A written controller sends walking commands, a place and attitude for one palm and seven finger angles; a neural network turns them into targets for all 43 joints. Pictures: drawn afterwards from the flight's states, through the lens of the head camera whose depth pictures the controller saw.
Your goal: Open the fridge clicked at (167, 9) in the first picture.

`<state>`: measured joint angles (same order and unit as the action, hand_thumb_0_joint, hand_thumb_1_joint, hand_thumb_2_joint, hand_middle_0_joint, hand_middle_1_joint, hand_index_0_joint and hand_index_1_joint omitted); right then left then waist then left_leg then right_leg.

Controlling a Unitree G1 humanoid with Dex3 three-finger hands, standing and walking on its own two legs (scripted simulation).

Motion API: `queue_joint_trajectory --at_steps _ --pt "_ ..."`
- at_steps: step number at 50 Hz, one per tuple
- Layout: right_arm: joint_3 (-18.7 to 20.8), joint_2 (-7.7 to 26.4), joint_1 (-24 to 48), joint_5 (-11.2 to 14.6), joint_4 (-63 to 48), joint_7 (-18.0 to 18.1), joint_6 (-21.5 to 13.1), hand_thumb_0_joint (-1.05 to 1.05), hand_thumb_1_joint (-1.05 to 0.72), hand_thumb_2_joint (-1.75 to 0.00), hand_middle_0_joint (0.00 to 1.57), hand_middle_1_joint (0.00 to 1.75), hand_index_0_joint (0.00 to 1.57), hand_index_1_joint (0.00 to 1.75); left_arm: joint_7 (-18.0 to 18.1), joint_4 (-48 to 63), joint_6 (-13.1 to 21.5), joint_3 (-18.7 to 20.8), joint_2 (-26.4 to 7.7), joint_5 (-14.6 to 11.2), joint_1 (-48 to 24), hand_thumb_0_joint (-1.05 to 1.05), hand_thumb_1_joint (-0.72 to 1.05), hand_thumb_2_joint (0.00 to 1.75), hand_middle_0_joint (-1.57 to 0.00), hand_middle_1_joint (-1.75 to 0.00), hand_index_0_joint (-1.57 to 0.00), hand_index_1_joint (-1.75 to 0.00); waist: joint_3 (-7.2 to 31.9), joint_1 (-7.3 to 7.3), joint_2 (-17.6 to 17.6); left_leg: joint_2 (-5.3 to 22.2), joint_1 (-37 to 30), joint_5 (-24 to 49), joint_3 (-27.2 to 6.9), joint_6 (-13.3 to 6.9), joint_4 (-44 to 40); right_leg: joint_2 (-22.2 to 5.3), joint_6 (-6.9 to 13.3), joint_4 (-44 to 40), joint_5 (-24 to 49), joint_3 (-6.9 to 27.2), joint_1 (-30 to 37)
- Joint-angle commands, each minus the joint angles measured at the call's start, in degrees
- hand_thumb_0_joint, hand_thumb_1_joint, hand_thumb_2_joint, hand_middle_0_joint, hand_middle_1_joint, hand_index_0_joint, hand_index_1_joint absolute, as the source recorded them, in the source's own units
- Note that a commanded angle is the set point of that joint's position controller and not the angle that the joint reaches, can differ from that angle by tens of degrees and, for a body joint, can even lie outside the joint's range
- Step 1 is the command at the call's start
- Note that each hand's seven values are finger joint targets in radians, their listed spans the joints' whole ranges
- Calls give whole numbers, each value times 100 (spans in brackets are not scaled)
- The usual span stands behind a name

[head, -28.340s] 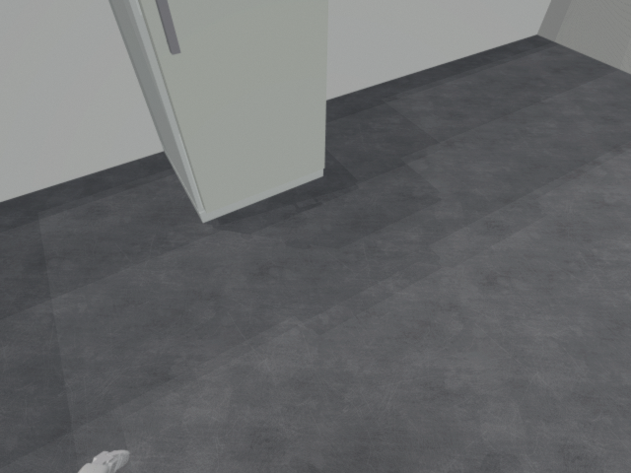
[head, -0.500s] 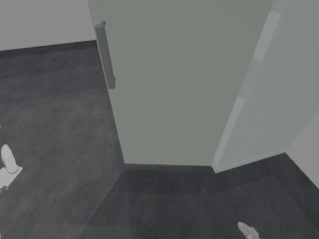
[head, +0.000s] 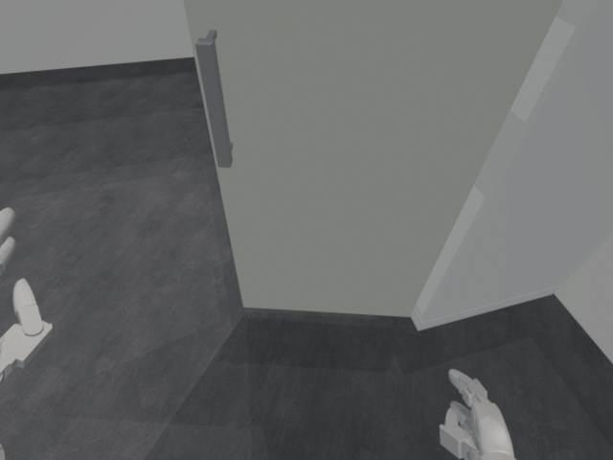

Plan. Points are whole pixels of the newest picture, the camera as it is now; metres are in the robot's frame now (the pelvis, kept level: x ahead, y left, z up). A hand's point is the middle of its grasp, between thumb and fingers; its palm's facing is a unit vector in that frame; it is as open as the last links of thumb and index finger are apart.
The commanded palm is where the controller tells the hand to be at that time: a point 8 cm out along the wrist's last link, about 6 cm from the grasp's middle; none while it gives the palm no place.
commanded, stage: let the arm hang, fingers relaxed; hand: left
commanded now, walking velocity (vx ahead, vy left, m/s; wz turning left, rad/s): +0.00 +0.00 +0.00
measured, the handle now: (219, 104) +0.67 +0.21 +0.12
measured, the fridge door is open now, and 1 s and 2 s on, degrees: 71 71 71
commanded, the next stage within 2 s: look to check the result in 1.10 s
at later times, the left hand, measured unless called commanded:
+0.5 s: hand out of the picture -0.04 +0.19 -0.17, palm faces -0.03 -0.97 -0.22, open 7.1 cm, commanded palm none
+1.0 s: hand out of the picture +0.03 +0.18 -0.17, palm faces -0.04 -0.97 -0.22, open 7.3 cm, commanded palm none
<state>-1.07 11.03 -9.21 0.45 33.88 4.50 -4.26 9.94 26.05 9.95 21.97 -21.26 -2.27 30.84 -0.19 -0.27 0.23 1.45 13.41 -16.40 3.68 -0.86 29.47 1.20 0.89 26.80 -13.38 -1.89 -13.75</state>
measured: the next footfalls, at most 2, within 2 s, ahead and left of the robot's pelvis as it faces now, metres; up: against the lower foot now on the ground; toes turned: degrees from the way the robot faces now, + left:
none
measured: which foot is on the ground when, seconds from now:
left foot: down 0.00-1.00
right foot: down 0.00-1.00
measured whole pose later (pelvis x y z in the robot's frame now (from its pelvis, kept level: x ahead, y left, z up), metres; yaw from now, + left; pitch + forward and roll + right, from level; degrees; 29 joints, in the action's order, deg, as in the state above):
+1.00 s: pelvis -0.01 +0.01 +0.01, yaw -1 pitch +0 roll +0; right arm 0.1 9.2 -14.0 -1.2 65.3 1.7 0.2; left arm 2.2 -64.8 0.0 -0.4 -9.5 1.2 10.6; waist -1.9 0.9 0.8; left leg 0.1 10.1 -12.5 5.3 -1.6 22.6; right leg 0.1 0.3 22.9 -10.7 -0.3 -12.2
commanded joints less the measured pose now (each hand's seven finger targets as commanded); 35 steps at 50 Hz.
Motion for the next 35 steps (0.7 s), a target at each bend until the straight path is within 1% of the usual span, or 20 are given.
queue_joint_trajectory --at_steps 1,2,4,5,7,9,11,13,14,15,16,17,18,19,21,22,26,28,29,35 --pt "673 1688 282 -22 528 -534 -129 0 -90 -90 20 30 20 30 -889 -3574 -871 -1473 -303 412 -694 0 90 90 -20 -30 -20 -30 616 204 266 640 5 1742 -377 3 246 -891 181 282 1745 557 -424" --pt "618 1557 160 -72 529 -534 -4 0 -90 -90 20 30 20 30 -933 -3781 -900 -1550 -180 404 -878 0 90 90 -20 -30 -20 -30 674 162 88 702 204 1313 -545 -115 162 -774 178 399 976 392 -489" --pt "497 1473 161 -148 556 -538 162 0 -90 -90 20 30 20 30 -954 -4407 -930 -1697 -129 406 -1253 0 90 90 -20 -30 -20 -30 420 94 -429 778 573 1178 -812 -268 -92 -627 135 535 445 285 -420" --pt "444 1479 216 -180 584 -536 230 0 -90 -90 20 30 20 30 -950 -4773 -960 -1771 -151 399 -1434 0 90 90 -20 -30 -20 -30 237 63 -496 757 750 969 -884 -286 -249 -603 121 476 223 323 -361" --pt "396 1472 250 -234 774 -516 345 0 -90 -90 20 30 20 30 -919 -5561 -992 -1855 -225 412 -1738 0 90 90 -20 -30 -20 -30 194 16 -734 659 778 826 -911 -265 -442 -641 116 257 266 487 -102" --pt "294 1257 183 -249 1054 -494 429 0 -90 -90 20 30 20 30 -887 -6315 -1034 -1981 -132 392 -1855 0 90 90 -20 -30 -20 -30 286 21 -489 543 549 726 -790 -196 -609 -692 99 65 333 619 38" --pt "221 1151 146 -233 1341 -461 473 0 -90 -90 20 30 20 30 -872 -6914 -1057 -2053 -118 381 -1954 0 90 90 -20 -30 -20 -30 226 30 -87 484 387 444 -733 -160 -856 -681 76 -207 146 715 111" --pt "185 1104 77 -203 1613 -423 481 0 -90 -90 20 30 20 30 -860 -7404 -1041 -2081 -138 372 -1938 0 90 90 -20 -30 -20 -30 222 23 84 480 244 298 -701 -128 -973 -662 60 -412 39 711 204" --pt "180 1032 14 -192 1777 -406 474 0 -90 -90 20 30 20 30 -862 -7626 -1026 -2090 -66 360 -1901 0 90 90 -20 -30 -20 -30 253 30 296 463 206 178 -662 -116 -1026 -685 69 -519 -24 753 249" --pt "167 959 -53 -186 1928 -387 471 0 -90 -90 20 30 20 30 -859 -7837 -1012 -2099 -15 350 -1853 0 90 90 -20 -30 -20 -30 191 34 363 442 166 90 -625 -100 -1059 -697 89 -611 -50 758 232" --pt "194 880 -168 -214 2041 -361 473 0 -90 -90 20 30 20 30 -848 -7975 -1003 -2039 132 359 -1767 0 90 90 -20 -30 -20 -30 230 27 634 448 148 32 -621 -107 -1087 -676 123 -661 -2 724 301" --pt "198 831 -222 -201 2153 -357 482 0 -90 -90 20 30 20 30 -850 -8135 -996 -2058 109 350 -1711 0 90 90 -20 -30 -20 -30 202 17 756 433 150 -49 -590 -107 -1092 -690 139 -734 -6 723 334" --pt "213 834 -340 -183 2226 -346 487 0 -90 -90 20 30 20 30 -842 -8249 -978 -2063 96 348 -1677 0 90 90 -20 -30 -20 -30 204 30 494 430 57 60 -603 -108 -1026 -699 152 -810 44 731 334" --pt "217 781 -454 -181 2338 -330 490 0 -90 -90 20 30 20 30 -842 -8375 -974 -2085 158 337 -1703 0 90 90 -20 -30 -20 -30 183 66 394 440 8 49 -589 -98 -1041 -713 153 -879 -1 741 300" --pt "224 710 -658 -173 2529 -315 501 0 -90 -90 20 30 20 30 -841 -8566 -975 -2107 194 325 -1703 0 90 90 -20 -30 -20 -30 30 92 372 444 31 -31 -588 -101 -1097 -702 156 -965 -131 736 229" --pt "231 689 -740 -175 2596 -303 504 0 -90 -90 20 30 20 30 -837 -8651 -973 -2116 228 321 -1674 0 90 90 -20 -30 -20 -30 5 92 228 450 23 -20 -588 -104 -1104 -686 158 -983 -139 740 223" --pt "227 596 -985 -160 2816 -273 485 0 -90 -90 20 30 20 30 -815 -8898 -982 -2146 350 307 -1599 0 90 90 -20 -30 -20 -30 -58 90 22 513 2 152 -614 -125 -1186 -653 144 -914 62 645 273" --pt "230 555 -1035 -146 2857 -265 475 0 -90 -90 20 30 20 30 -803 -8980 -979 -2154 397 313 -1505 0 90 90 -20 -30 -20 -30 -8 79 -30 514 -110 337 -584 -139 -1150 -660 145 -886 203 633 254" --pt "229 499 -1040 -152 2894 -260 483 0 -90 -90 20 30 20 30 -796 -9010 -985 -2157 437 313 -1538 0 90 90 -20 -30 -20 -30 -107 90 -115 520 -85 306 -575 -128 -1164 -657 132 -889 169 619 202" --pt "223 369 -1088 -159 2993 -260 473 0 -90 -90 20 30 20 30 -771 -9053 -988 -2150 530 323 -1530 0 90 90 -20 -30 -20 -30 -233 87 -111 516 -72 394 -535 -129 -1178 -646 109 -826 247 618 123"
